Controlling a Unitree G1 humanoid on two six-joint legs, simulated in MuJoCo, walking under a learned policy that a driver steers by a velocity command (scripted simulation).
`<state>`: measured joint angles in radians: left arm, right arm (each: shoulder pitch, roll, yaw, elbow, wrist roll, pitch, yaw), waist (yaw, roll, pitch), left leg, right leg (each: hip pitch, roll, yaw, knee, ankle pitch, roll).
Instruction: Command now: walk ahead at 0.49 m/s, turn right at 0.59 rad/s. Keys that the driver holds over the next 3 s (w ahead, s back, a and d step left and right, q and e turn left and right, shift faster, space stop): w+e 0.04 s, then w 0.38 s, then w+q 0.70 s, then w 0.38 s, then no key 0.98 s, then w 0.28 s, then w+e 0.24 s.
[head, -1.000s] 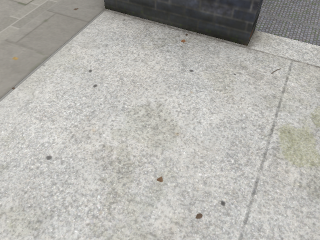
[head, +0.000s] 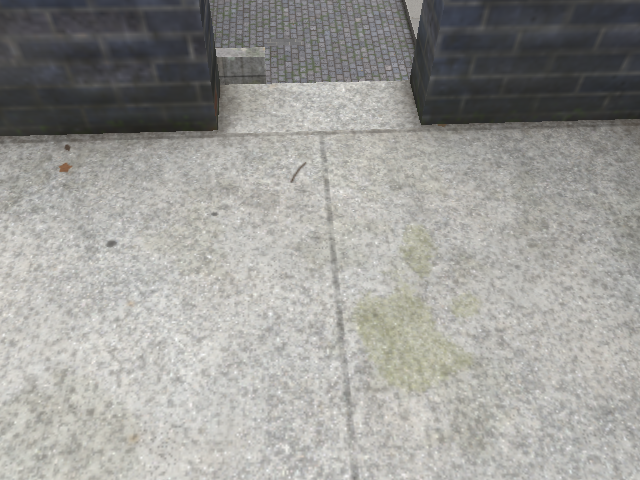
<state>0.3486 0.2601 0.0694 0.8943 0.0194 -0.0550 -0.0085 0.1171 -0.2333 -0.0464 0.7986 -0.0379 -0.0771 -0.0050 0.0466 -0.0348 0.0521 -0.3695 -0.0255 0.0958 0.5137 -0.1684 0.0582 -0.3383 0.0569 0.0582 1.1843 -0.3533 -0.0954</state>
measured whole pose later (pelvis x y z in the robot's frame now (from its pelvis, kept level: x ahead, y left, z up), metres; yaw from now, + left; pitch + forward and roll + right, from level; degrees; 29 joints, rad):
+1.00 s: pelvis +0.54 -0.04 -0.01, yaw +9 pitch +0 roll +0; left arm 0.35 0.21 0.03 0.93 0.02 -0.07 0.01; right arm 0.14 -0.25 -0.06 0.83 -0.02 -0.03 0.03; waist 0.01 0.00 0.06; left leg -0.42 -0.10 0.11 0.62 -0.22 0.16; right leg -0.22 -0.04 -0.10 1.18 -0.42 -0.02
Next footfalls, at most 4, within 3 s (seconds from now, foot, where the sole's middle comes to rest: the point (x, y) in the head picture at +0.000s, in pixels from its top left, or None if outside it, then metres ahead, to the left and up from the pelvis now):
0.38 right None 0.34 -0.14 -0.77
0.92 left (336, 392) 0.64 0.01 -0.77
1.46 right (369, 261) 1.00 -0.06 -0.77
1.92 left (285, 244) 1.04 0.15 -0.77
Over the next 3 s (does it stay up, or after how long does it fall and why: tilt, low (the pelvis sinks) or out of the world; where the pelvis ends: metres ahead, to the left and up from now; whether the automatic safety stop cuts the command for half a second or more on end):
stays up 1.06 0.09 0.01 its command is cut before an obstacle after 2.5 s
